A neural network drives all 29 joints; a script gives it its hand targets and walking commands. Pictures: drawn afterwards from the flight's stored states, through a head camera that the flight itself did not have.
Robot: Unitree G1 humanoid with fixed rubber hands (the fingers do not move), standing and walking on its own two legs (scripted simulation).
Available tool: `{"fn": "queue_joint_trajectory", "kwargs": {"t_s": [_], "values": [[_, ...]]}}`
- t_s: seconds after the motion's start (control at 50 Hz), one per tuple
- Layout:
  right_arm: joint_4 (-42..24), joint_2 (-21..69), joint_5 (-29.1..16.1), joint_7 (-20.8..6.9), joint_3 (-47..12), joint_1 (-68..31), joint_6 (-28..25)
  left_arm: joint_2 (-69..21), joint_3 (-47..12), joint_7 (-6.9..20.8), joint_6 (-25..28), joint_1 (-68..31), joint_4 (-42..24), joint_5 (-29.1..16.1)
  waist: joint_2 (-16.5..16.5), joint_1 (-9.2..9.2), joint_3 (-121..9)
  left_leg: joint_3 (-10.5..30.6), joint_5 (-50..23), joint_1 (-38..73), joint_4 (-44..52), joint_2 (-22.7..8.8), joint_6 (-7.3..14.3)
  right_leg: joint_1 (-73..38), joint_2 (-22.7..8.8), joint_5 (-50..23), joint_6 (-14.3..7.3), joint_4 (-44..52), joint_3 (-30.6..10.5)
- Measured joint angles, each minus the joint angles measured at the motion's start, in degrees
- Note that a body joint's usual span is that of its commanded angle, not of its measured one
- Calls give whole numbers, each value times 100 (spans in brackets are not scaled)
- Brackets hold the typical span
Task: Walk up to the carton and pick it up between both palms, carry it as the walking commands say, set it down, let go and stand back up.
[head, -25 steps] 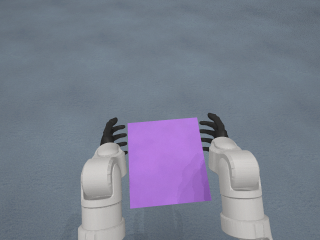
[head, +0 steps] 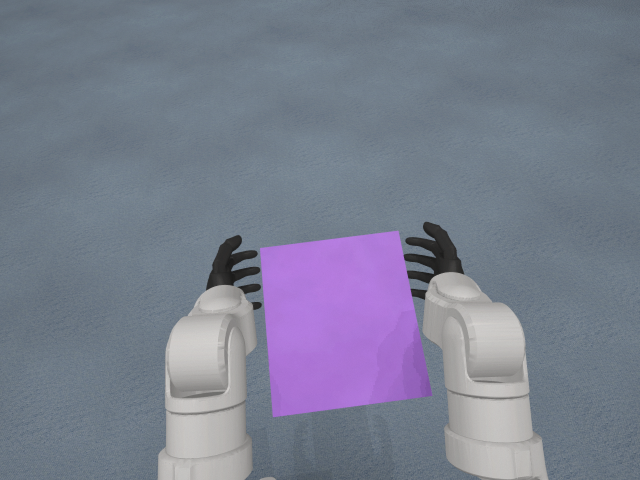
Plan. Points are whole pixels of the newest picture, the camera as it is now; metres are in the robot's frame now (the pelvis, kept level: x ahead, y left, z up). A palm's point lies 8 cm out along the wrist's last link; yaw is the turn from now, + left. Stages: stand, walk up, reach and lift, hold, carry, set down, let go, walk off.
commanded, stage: carry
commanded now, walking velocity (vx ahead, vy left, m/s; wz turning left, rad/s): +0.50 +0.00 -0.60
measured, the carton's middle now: (338, 327) +0.33 +0.00 -0.01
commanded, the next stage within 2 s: none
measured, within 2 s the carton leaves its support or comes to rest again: neither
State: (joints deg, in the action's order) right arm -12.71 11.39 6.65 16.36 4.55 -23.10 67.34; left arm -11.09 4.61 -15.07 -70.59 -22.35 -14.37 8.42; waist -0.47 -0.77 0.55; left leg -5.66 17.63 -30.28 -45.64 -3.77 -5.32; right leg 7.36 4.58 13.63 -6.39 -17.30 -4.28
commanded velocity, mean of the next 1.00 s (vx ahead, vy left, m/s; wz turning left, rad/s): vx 0.50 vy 0.00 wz -0.60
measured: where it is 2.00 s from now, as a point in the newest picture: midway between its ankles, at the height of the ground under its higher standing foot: (544, 260)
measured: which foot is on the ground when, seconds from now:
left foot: up 0.00-0.12, down 0.14-0.54, up 0.56-0.82, down 0.84-1.00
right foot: down 0.00-0.14, up 0.16-0.52, down 0.54-0.84, up 0.86-1.00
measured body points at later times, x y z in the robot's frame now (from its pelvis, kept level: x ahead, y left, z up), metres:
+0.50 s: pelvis +0.29 -0.08 -0.02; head +0.33 -0.06 +0.43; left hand +0.64 -0.03 +0.08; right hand +0.58 -0.28 +0.09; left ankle +0.22 +0.14 -0.75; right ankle +0.32 -0.25 -0.73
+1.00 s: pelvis +0.56 -0.25 +0.00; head +0.62 -0.25 +0.44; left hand +0.91 -0.32 +0.08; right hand +0.78 -0.53 +0.09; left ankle +0.54 -0.12 -0.75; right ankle +0.44 -0.33 -0.68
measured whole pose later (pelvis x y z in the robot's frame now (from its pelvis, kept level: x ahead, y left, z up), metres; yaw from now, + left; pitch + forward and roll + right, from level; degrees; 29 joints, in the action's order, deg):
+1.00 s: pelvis +0.56 -0.25 +0.00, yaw -35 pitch +8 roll -4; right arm -13.6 11.2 6.7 15.9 3.6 -22.5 68.6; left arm -11.0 4.2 -15.6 -70.1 -22.3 -16.8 8.4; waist 0.0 -1.3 -2.3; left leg -13.0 20.2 -12.1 -24.7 -8.0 -0.5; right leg 30.1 2.2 25.0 -2.3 -54.9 2.4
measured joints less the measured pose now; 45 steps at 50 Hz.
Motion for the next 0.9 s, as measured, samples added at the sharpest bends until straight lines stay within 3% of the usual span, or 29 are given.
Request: {"fn": "queue_joint_trajectory", "kwargs": {"t_s": [0.12, 0.16, 0.2, 0.28, 0.44, 0.52, 0.56, 0.58, 0.64, 0.68, 0.78, 0.82, 0.84, 0.86, 0.9], "values": [[-35, 8, -1, -35, -5, -20, -35, -2, 20, 9, 17, 5, -119, 2, 8, 10, -285, 5, -1056, 192, 1916, 245, 184, -464, 54, 732, 7, -312, -349], [-32, 25, -2, -58, -78, -61, 6, 8, 107, 12, 21, 18, -254, 1, 6, -40, -359, -71, -1597, 443, 2242, 71, 530, 107, 170, 1098, 60, -1818, -187], [-30, 26, 2, -33, -88, -59, 105, 8, 112, 16, 30, 17, -219, -1, -101, -43, -353, -276, -1282, 523, 2047, 6, 590, 887, 47, 1177, 85, -3210, 45], [-33, 20, 2, 26, -75, -45, 209, 9, 53, -7, 12, 16, -133, -1, -76, -50, -366, -594, -816, 1017, 2271, -352, 392, 1992, -284, 1152, 218, -3773, 400], [-33, 20, 0, -43, -26, -43, 206, 10, -13, -100, 10, 20, -137, 0, -76, -40, -381, -791, -68, 2096, 2386, -943, -129, 2586, -801, 334, 319, -2678, 557], [-33, 26, 1, -79, -27, -55, 201, 12, -14, -128, -4, 15, -229, -1, -81, -46, -482, -910, 411, 2549, 2196, -1231, -508, 2402, -687, -224, 320, -1534, 844], [-26, 23, 2, -58, -26, -51, 197, 7, -18, -128, 9, 23, -198, -2, 39, -84, -421, -880, 695, 2535, 1320, -1538, -493, 2168, -451, -847, 352, -1323, 881], [-24, 10, 1, -47, -26, -25, 210, 6, -27, -120, 11, 24, -124, -3, 109, -97, -338, -688, 752, 2346, 537, -1555, -428, 2116, -346, -650, 374, -1519, 842], [-28, -27, 3, 5, 59, 61, 264, 3, -145, -75, 10, 11, 105, -4, 58, -81, -171, -196, 1125, 1376, -1654, -794, -280, 1844, -321, -131, 403, -1444, 559], [-33, -30, 1, 26, 78, 72, 272, 1, -154, -46, 10, 6, 154, -1, 65, -65, -96, -170, 1042, 925, -1844, -414, -199, 1554, -301, -89, 411, -1170, 449], [-61, -30, -2, -76, 42, 73, 59, -2, -116, -54, 59, 4, -62, 1, -5, -56, -44, -152, 1052, 575, 35, 139, -77, 794, -206, 181, 410, -712, 217], [-88, -32, 0, -114, 29, 71, -10, -3, -113, -63, 59, -5, -178, 0, -38, -51, -140, -142, 627, 589, 1056, 268, -17, 631, -167, 392, 410, -726, 95], [-90, -25, -2, -132, 20, 65, -42, -3, -104, -74, 60, -3, -240, 2, -27, -49, -209, -151, 28, 693, 1581, 241, 67, 626, -112, 550, 411, -900, 92], [-87, -21, -3, -142, -25, 65, -49, 0, -63, -79, 68, 3, -286, 2, -42, -54, -244, -246, -587, 811, 1686, 185, 307, 746, -81, 711, 411, -1389, 124], [-84, -23, 1, -116, -93, 66, 55, 7, -13, -57, 66, 23, -272, -2, -10, -51, -260, -436, -269, 1094, 1646, 50, 578, 1188, -84, 1111, 411, -2706, 307]]}}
